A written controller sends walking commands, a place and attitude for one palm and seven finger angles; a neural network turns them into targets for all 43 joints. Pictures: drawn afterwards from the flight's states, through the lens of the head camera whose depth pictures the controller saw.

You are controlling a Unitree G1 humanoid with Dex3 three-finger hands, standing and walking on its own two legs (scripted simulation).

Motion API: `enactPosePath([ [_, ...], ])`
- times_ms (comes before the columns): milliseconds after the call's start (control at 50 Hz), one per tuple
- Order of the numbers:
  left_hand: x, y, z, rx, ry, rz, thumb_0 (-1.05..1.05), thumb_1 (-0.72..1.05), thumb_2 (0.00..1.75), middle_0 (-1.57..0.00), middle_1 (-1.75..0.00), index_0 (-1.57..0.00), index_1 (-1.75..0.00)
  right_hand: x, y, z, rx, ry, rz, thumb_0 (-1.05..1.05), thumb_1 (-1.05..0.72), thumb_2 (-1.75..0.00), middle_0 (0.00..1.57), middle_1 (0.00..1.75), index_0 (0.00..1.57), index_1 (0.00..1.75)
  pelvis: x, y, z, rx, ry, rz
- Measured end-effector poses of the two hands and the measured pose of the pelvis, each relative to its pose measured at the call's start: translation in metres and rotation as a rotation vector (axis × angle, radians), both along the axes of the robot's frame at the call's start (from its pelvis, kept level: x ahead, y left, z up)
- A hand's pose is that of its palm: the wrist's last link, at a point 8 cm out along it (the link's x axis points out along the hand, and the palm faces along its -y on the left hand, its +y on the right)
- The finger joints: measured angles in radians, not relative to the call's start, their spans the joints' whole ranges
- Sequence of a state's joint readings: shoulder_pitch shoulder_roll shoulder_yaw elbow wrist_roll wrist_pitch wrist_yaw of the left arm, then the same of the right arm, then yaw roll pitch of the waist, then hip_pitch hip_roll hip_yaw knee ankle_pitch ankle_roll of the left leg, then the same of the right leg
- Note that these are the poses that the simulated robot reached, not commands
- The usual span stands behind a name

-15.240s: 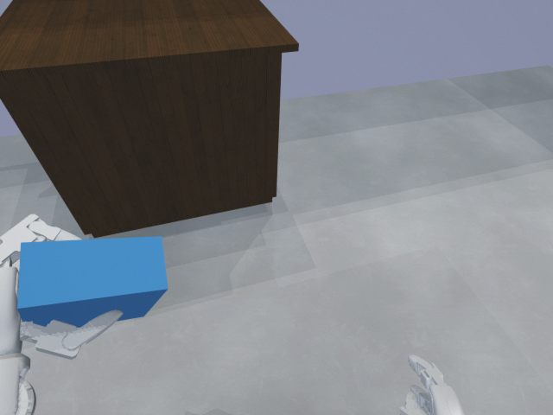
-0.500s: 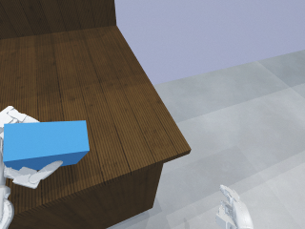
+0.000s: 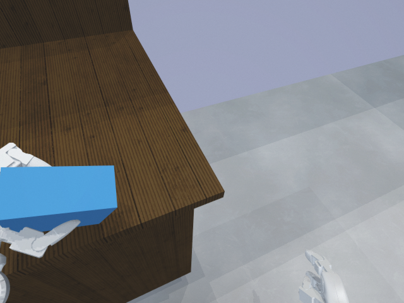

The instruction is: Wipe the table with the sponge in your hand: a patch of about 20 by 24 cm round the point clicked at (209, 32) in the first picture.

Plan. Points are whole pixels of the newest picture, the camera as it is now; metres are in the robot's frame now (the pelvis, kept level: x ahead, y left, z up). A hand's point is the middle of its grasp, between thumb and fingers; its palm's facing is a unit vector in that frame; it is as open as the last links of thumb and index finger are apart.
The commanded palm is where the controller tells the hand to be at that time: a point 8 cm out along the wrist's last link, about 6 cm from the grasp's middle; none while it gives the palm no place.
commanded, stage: come to a stop and stand still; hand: left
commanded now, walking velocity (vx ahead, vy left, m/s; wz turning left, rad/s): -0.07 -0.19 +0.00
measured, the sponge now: (76, 200) +0.23 +0.21 +0.14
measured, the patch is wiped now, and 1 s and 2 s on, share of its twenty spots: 0.00 0.00 0.00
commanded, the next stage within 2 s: look again from close up in 1.00 s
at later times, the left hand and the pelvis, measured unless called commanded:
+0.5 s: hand (13, 204) +0.21 +0.28 +0.17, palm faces +0.35 -0.87 -0.36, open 10.0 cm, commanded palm +0.16 +0.31 +0.18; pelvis -0.01 +0.04 +0.00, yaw -1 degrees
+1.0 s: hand out of the picture +0.22 +0.32 +0.16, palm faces +0.40 -0.85 -0.35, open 10.0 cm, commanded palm +0.16 +0.35 +0.18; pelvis +0.00 +0.07 +0.01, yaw +0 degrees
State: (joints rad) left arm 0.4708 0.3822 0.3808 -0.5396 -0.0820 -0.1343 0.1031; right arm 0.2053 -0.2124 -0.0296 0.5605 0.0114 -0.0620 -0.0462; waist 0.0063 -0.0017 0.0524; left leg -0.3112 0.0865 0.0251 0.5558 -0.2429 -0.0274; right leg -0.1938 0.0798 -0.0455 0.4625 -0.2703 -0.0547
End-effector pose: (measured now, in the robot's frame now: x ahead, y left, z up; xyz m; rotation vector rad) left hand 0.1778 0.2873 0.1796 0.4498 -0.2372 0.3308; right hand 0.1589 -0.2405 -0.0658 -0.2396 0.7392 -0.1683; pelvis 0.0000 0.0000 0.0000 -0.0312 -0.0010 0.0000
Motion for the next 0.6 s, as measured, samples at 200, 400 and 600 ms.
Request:
enactPosePath([
  [200, 0.002, 0.003, 0.006, 0.044, -0.023, -0.022, -0.01, -0.48, 1.02, -0.74, -1.36, -0.75, -1.35, -0.010, 0.003, -0.003, -0.010, 0.020, 0.007, 0.01, -0.90, -0.90, 0.20, 0.30, 0.20, 0.30, -0.001, 0.001, 0.001, 0.002, -0.009, 0.000],
  [400, 0.008, 0.022, 0.001, 0.034, -0.023, -0.042, -0.01, -0.48, 1.02, -0.73, -1.36, -0.75, -1.35, -0.014, 0.028, 0.005, 0.042, -0.077, 0.031, 0.01, -0.90, -0.90, 0.20, 0.30, 0.20, 0.30, -0.012, 0.025, 0.002, 0.020, -0.003, -0.033],
  [600, -0.009, 0.059, -0.005, -0.024, -0.071, 0.031, -0.01, -0.48, 1.02, -0.73, -1.36, -0.74, -1.36, -0.012, 0.066, 0.011, 0.005, -0.052, 0.075, 0.01, -0.90, -0.90, 0.20, 0.30, 0.20, 0.30, -0.009, 0.049, 0.005, 0.011, -0.013, -0.012],
])
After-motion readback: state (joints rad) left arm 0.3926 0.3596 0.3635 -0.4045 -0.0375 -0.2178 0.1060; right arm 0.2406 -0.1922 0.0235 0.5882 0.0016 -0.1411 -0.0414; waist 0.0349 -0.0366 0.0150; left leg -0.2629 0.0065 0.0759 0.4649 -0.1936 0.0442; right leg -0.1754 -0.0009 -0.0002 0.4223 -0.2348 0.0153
